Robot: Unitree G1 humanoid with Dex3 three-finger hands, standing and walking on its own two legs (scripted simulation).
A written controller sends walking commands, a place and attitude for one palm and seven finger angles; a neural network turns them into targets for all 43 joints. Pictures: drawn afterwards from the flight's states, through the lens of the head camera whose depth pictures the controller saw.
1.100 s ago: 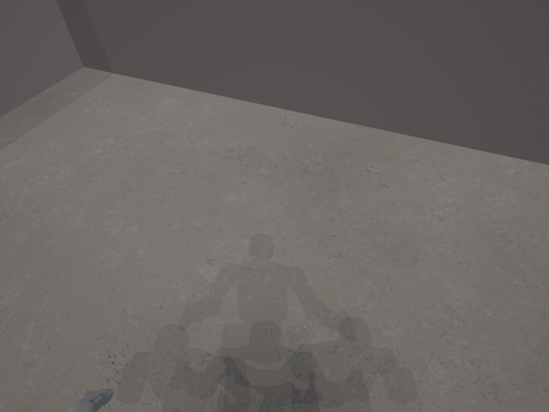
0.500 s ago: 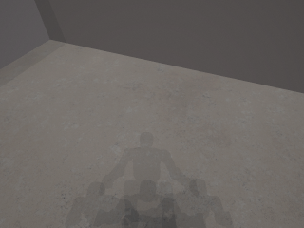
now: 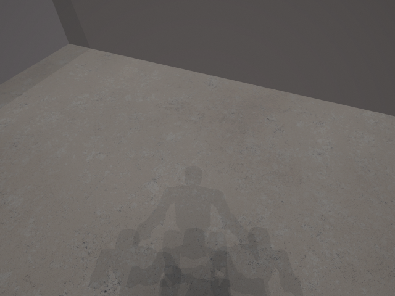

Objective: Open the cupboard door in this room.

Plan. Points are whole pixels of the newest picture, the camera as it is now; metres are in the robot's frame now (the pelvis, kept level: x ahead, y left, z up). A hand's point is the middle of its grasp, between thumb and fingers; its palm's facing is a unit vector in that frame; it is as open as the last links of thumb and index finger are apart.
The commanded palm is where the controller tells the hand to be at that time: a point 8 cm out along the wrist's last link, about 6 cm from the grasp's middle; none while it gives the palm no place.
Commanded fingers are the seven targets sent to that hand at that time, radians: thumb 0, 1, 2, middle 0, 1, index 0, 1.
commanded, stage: turn or walk to find it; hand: left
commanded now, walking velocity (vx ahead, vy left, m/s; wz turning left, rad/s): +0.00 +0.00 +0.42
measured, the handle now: out of the picture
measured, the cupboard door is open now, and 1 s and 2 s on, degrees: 0 0 0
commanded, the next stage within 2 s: none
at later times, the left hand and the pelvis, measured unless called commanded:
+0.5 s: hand out of the picture +0.02 +0.19 -0.16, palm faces +0.21 -0.93 -0.30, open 7.3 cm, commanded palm none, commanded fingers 0.00 0.90 0.90 -0.20 -0.30 -0.20 -0.30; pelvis -0.03 -0.03 -0.01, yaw +12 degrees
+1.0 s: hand out of the picture -0.16 +0.20 -0.19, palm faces +0.47 -0.86 -0.22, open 7.3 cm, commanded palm none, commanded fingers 0.00 0.90 0.90 -0.20 -0.30 -0.20 -0.30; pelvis -0.07 +0.01 -0.01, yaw +25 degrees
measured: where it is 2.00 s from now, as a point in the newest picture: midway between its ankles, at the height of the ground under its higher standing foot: outside the picture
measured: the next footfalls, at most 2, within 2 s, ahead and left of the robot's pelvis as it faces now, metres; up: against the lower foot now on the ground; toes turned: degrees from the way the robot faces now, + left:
right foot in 0.44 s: +0.02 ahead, -0.12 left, +0.00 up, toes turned +9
left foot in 0.88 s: -0.08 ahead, +0.10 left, +0.00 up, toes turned +28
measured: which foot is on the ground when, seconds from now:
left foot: down 0.00-0.46, up 0.48-0.86, down 0.88-1.00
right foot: down 0.00-0.18, up 0.20-0.42, down 0.44-0.90, up 0.92-1.00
